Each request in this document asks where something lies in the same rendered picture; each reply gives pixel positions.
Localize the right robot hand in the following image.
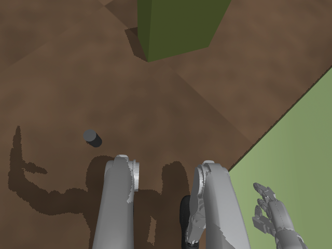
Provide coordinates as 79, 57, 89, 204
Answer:
252, 183, 295, 237

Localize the right robot arm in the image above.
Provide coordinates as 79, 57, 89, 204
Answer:
275, 230, 308, 249

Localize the right robot foot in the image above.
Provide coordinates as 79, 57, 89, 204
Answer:
179, 195, 199, 249

